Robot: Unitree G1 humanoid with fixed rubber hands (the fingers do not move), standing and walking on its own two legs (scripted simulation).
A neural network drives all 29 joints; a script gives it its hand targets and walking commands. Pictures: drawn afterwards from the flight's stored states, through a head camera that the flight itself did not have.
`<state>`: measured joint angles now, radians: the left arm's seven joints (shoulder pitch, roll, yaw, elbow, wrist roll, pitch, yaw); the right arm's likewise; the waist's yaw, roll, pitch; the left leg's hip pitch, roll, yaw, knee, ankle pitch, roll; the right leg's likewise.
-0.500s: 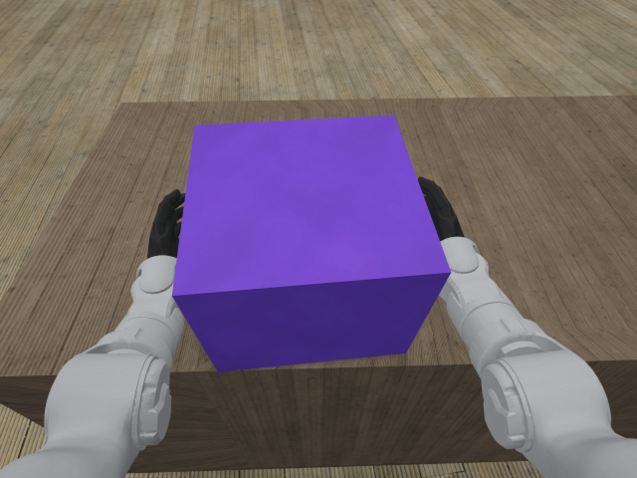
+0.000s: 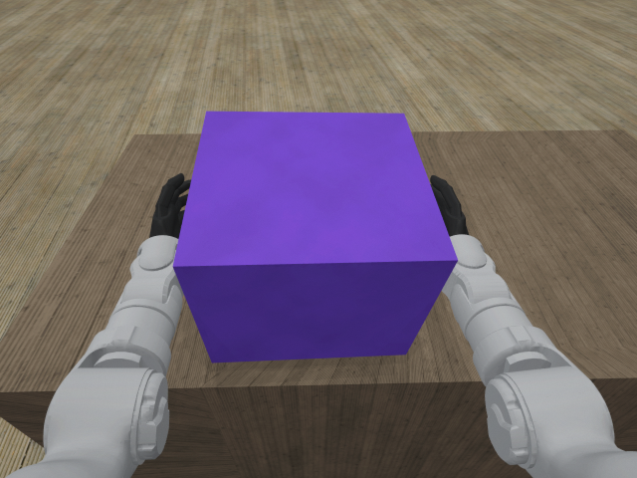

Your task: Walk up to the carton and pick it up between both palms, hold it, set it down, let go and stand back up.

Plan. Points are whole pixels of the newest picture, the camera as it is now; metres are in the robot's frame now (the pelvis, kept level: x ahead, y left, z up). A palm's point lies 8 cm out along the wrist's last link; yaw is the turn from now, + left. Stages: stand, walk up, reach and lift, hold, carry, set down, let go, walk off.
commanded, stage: reach and lift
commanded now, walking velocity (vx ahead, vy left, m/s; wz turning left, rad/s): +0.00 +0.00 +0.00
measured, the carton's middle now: (309, 236) +0.43 +0.03 +0.10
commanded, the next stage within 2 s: hold in 1.78 s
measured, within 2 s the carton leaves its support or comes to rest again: neither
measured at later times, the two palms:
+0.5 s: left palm (146, 229) +0.37 +0.22 +0.17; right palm (457, 231) +0.37 -0.15 +0.16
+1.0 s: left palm (135, 221) +0.36 +0.22 +0.20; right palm (464, 224) +0.36 -0.15 +0.18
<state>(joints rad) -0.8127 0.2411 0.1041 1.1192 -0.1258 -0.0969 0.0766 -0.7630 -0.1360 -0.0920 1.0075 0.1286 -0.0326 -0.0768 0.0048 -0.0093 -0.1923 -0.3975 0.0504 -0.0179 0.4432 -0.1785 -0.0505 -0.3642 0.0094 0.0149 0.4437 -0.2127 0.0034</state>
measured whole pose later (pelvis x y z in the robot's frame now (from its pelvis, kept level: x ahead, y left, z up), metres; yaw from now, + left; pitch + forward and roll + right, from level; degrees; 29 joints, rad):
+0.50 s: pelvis -0.02 +0.01 +0.00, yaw +0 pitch +1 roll -1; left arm -0.76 0.24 0.10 0.84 -0.06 0.25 0.10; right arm -0.75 -0.14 -0.09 0.88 0.16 0.21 -0.08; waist 0.00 -0.01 -0.16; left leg -0.29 0.05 -0.02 0.44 -0.17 -0.04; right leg -0.24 0.01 0.01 0.42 -0.19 0.01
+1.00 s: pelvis -0.02 +0.01 +0.00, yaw +0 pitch -1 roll -1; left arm -0.75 0.24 0.11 0.65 -0.03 0.50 0.10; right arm -0.75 -0.16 -0.09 0.76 0.21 0.39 -0.09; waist 0.00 -0.01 -0.16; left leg -0.26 0.05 -0.02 0.44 -0.17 -0.04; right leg -0.22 0.01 0.01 0.41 -0.19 0.01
